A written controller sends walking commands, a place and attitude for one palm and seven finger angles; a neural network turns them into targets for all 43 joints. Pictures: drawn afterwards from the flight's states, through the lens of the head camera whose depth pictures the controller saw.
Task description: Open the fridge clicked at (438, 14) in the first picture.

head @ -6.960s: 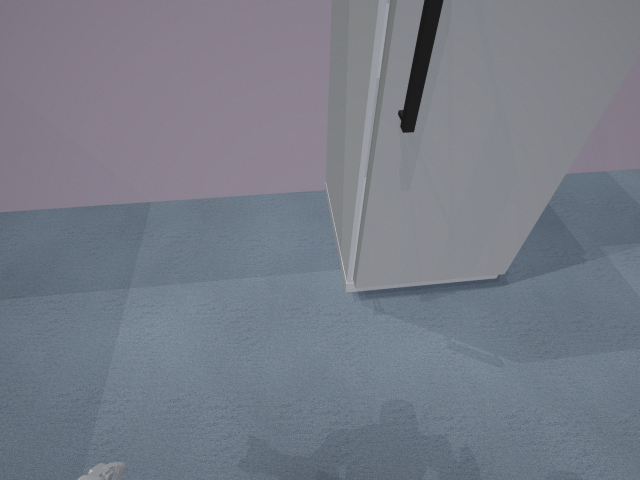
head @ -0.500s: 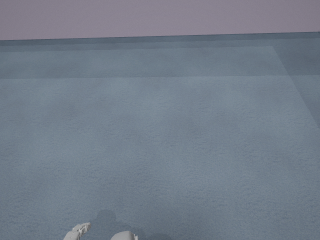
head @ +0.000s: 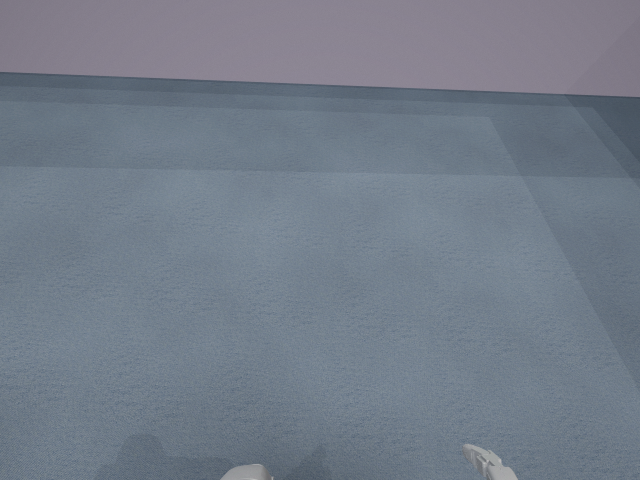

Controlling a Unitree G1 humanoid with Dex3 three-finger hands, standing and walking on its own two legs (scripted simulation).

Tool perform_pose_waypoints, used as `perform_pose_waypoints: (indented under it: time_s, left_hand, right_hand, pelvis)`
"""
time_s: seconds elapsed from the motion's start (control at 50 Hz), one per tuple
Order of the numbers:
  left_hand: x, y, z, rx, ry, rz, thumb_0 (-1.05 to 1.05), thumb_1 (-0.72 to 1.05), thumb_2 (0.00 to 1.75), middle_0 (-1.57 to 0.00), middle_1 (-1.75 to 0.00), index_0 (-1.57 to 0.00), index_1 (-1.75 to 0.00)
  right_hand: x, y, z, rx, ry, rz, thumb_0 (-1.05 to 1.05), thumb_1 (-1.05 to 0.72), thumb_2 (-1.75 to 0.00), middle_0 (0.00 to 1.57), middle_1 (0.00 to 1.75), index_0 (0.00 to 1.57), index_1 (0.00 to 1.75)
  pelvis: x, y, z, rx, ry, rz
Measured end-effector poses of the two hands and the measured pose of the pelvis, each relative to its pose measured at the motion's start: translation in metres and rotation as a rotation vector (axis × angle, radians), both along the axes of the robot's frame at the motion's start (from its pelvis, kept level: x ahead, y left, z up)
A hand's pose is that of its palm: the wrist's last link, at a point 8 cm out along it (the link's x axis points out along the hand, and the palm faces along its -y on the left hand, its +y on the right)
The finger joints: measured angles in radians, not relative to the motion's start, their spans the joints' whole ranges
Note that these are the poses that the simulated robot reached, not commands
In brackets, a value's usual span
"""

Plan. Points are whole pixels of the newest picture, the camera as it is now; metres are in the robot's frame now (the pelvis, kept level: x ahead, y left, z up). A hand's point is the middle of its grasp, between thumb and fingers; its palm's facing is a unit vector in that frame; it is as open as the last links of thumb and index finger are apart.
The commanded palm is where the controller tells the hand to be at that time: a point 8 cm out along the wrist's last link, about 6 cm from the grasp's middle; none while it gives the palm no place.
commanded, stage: turn to face it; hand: left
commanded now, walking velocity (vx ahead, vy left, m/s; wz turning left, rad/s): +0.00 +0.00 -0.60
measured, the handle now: out of the picture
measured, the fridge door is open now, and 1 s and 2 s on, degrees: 0 0 0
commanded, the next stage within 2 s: none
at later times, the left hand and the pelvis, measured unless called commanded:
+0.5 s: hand (256, 390) +0.25 +0.12 -0.14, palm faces -0.30 -0.91 -0.29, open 7.4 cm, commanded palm none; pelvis +0.04 -0.03 +0.00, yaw -18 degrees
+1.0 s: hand (248, 410) +0.23 +0.13 -0.17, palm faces -0.49 -0.85 -0.18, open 7.4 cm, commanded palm none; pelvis +0.06 +0.00 +0.01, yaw -35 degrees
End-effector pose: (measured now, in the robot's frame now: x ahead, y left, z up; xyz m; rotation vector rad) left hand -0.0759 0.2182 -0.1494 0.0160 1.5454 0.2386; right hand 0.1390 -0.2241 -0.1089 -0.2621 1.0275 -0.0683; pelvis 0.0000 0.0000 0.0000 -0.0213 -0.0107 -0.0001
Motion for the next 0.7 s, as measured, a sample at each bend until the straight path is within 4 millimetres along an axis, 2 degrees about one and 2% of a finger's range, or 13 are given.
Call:
perform_pose_waypoints:
  time_s: [0.06,0.14,0.24,0.34,0.44,0.48,0.54,0.62,0.7]
  left_hand:
    - [0.032,0.019,0.000,0.003,-0.009,-0.058,0.01,0.91,0.90,-0.20,-0.30,-0.20,-0.29]
    - [0.096,0.041,0.009,0.027,-0.109,-0.131,0.01,0.91,0.90,-0.20,-0.30,-0.20,-0.29]
    - [0.181,0.049,0.023,0.064,-0.251,-0.236,0.01,0.91,0.90,-0.20,-0.30,-0.20,-0.29]
    - [0.255,0.029,0.037,0.079,-0.362,-0.358,0.01,0.91,0.90,-0.20,-0.30,-0.20,-0.29]
    - [0.311,-0.017,0.046,0.085,-0.449,-0.499,0.01,0.91,0.90,-0.20,-0.30,-0.20,-0.29]
    - [0.327,-0.038,0.046,0.091,-0.493,-0.551,0.01,0.91,0.90,-0.20,-0.30,-0.20,-0.29]
    - [0.334,-0.062,0.049,0.081,-0.514,-0.592,0.00,0.91,0.90,-0.20,-0.30,-0.20,-0.29]
    - [0.327,-0.079,0.051,0.061,-0.469,-0.620,0.00,0.91,0.90,-0.20,-0.30,-0.20,-0.29]
    - [0.318,-0.085,0.046,0.032,-0.416,-0.647,0.00,0.91,0.90,-0.20,-0.30,-0.20,-0.29]
  right_hand:
    - [-0.003,0.010,0.005,0.011,-0.009,-0.050,0.01,-0.90,-0.90,0.20,0.30,0.20,0.30]
    - [-0.027,0.016,0.006,0.022,0.048,-0.126,0.00,-0.90,-0.90,0.20,0.30,0.20,0.30]
    - [-0.061,-0.004,0.006,0.002,0.095,-0.263,-0.01,-0.93,-0.90,0.20,0.30,0.21,0.30]
    - [-0.104,-0.025,-0.002,0.005,0.174,-0.371,-0.01,-0.92,-0.90,0.20,0.30,0.20,0.30]
    - [-0.146,-0.044,-0.020,0.042,0.243,-0.480,0.00,-0.91,-0.90,0.20,0.30,0.20,0.30]
    - [-0.161,-0.053,-0.032,0.061,0.269,-0.512,0.00,-0.91,-0.90,0.20,0.30,0.20,0.30]
    - [-0.173,-0.061,-0.036,0.066,0.307,-0.548,0.01,-0.91,-0.90,0.20,0.30,0.20,0.30]
    - [-0.167,-0.068,-0.027,0.069,0.277,-0.576,0.01,-0.91,-0.90,0.19,0.30,0.20,0.30]
    - [-0.154,-0.071,-0.018,0.065,0.215,-0.597,0.01,-0.91,-0.90,0.19,0.30,0.20,0.30]
  pelvis:
    - [0.009,0.008,0.004,-0.003,-0.011,-0.052]
    - [0.018,0.014,0.012,-0.008,-0.014,-0.091]
    - [0.027,0.015,0.016,-0.005,-0.010,-0.147]
    - [0.035,0.006,0.015,0.006,-0.004,-0.210]
    - [0.041,-0.015,0.007,0.023,0.002,-0.281]
    - [0.043,-0.027,-0.002,0.030,0.004,-0.304]
    - [0.042,-0.035,-0.001,0.031,-0.001,-0.329]
    - [0.044,-0.041,0.008,0.041,-0.003,-0.376]
    - [0.045,-0.042,0.013,0.044,0.003,-0.421]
